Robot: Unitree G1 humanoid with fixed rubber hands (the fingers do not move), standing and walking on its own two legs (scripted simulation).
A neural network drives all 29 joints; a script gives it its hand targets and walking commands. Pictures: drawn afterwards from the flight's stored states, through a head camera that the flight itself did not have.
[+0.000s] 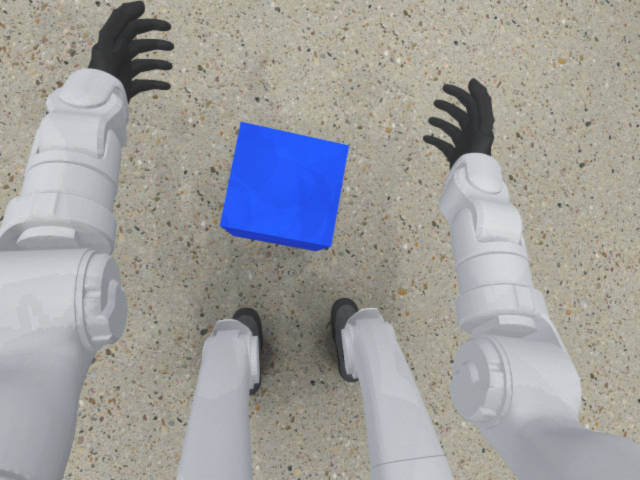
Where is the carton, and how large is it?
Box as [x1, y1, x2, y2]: [220, 122, 348, 250]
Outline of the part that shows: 241,122 220,225 233,235 312,250 318,250 330,246 348,145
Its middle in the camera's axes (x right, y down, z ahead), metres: -0.08 -0.10 +0.86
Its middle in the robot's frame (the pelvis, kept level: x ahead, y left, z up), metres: +0.49 -0.01 -0.52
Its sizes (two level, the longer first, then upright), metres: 0.210 0.200 0.250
